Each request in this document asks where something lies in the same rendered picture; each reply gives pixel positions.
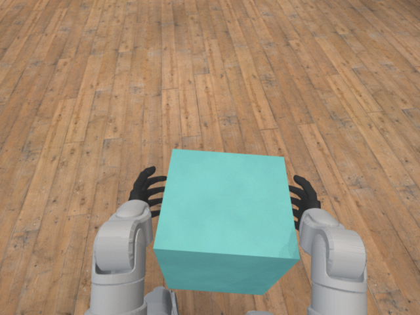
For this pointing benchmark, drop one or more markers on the robot right hand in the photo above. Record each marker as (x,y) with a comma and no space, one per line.
(308,198)

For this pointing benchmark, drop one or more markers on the robot right forearm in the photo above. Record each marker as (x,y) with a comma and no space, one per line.
(338,265)

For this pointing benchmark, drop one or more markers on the robot left forearm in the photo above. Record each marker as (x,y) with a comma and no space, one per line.
(119,261)

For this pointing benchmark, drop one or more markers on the carton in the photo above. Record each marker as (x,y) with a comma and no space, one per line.
(226,223)

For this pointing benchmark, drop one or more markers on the robot left hand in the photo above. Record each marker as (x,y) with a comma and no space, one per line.
(141,192)

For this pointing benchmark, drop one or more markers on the robot left thigh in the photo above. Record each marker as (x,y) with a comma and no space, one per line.
(162,302)

